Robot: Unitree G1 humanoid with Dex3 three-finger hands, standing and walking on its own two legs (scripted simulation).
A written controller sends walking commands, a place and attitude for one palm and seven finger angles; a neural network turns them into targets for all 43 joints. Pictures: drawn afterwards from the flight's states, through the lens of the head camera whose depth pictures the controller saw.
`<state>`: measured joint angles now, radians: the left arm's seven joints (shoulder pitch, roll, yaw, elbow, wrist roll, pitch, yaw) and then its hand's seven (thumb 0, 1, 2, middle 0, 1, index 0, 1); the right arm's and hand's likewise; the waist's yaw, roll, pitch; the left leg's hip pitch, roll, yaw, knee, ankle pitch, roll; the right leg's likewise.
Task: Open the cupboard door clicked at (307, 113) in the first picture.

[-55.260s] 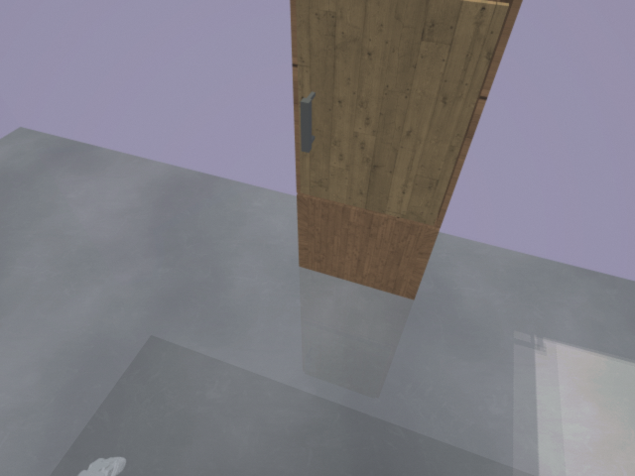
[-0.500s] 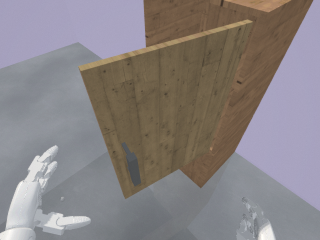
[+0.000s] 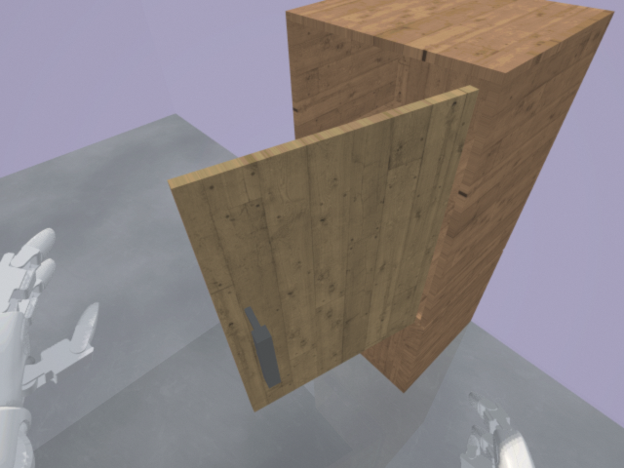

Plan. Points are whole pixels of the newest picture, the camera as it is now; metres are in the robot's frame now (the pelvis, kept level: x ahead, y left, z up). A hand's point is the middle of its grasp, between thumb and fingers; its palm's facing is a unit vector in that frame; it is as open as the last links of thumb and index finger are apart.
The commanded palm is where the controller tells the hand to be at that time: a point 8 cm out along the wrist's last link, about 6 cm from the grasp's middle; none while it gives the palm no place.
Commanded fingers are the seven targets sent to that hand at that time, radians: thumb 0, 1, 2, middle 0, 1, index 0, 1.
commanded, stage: draw the hand back to the body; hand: left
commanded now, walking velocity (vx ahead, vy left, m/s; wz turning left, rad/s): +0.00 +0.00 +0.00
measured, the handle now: (261, 347) +0.31 +0.13 -0.06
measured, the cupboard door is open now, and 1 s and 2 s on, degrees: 77 77 77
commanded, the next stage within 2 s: step back with the hand held close in 0.40 s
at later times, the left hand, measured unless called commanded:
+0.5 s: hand (81, 344) +0.18 +0.24 +0.16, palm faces +0.46 -0.79 -0.42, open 7.4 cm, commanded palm +0.13 +0.28 +0.18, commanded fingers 0.00 0.90 0.90 -0.20 -0.30 -0.20 -0.30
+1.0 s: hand (40, 387) +0.14 +0.25 +0.17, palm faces +0.42 -0.77 -0.48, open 7.4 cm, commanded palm +0.08 +0.29 +0.18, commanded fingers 0.00 0.90 0.90 -0.20 -0.30 -0.20 -0.30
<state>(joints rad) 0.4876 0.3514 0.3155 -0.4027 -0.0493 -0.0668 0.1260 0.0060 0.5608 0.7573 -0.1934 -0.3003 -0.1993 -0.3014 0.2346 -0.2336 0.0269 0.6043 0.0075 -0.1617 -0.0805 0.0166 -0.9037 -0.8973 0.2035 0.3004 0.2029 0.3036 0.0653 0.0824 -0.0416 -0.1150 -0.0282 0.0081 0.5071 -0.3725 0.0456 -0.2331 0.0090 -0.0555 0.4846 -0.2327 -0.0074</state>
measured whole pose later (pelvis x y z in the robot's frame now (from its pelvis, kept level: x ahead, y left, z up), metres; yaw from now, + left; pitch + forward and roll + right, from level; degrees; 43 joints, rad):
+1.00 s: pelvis -0.07 +0.00 -0.01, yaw -2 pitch -1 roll +0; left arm 0.55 0.42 0.43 -0.49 0.01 -0.19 0.16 0.01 0.89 0.90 -0.21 -0.30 -0.22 -0.30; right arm 0.25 -0.24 -0.01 0.55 0.00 -0.05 -0.09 0.02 -0.90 -0.90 0.20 0.30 0.20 0.30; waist -0.01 -0.03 -0.01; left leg -0.25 -0.03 0.06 0.58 -0.30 0.05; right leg -0.37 0.01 -0.01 0.52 -0.13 -0.01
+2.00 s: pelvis -0.23 -0.01 +0.00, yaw -1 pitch +2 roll -1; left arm 0.61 0.46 0.49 -0.57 -0.02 -0.20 0.15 0.01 0.89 0.90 -0.21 -0.30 -0.22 -0.30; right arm 0.21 -0.18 -0.01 0.57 0.01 -0.11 -0.07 0.01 -0.90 -0.90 0.20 0.30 0.20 0.30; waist 0.02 -0.05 -0.01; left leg -0.36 0.02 0.02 0.52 -0.20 0.01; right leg -0.29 0.05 0.01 0.61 -0.32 0.02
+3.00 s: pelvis -0.25 +0.01 +0.00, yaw -2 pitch -1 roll -1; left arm 0.25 0.20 -0.01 0.97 0.02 0.04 0.01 0.01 0.95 0.90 -0.20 -0.30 -0.21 -0.30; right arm 0.14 -0.26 0.00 1.01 -0.02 0.01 0.00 0.01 -0.91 -0.90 0.20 0.30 0.20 0.30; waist -0.01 -0.05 0.06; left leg -0.30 -0.01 0.02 0.47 -0.16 0.03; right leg -0.14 0.03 -0.02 0.47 -0.31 -0.02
